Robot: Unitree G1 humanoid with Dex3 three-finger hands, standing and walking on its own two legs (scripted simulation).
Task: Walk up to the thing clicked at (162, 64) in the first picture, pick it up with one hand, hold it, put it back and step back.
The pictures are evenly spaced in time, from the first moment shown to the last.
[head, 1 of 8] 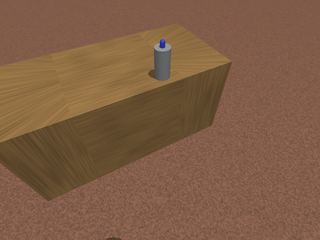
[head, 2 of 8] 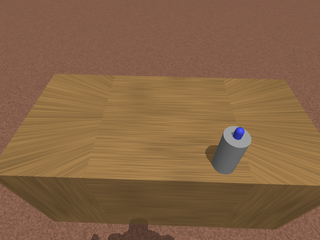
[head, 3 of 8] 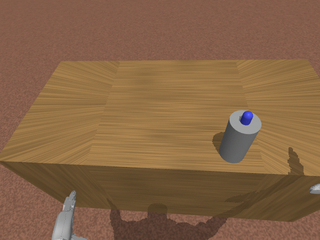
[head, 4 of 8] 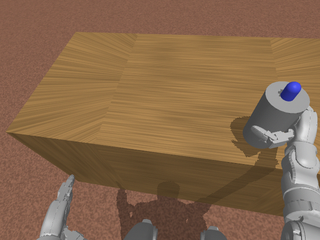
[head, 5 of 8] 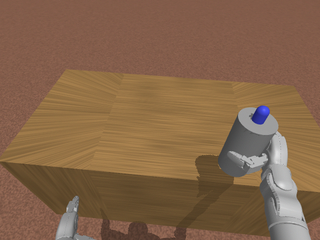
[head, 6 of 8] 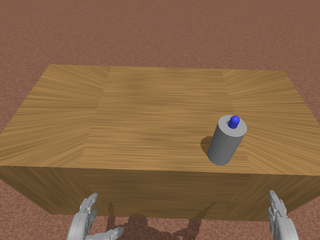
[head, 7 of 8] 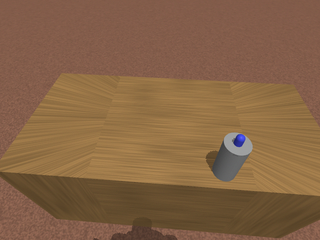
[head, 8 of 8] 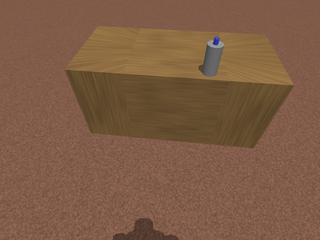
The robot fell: no
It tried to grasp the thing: yes
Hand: right
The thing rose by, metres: 0.22
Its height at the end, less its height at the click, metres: +0.00
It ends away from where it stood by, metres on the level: 0.01
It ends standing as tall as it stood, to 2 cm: yes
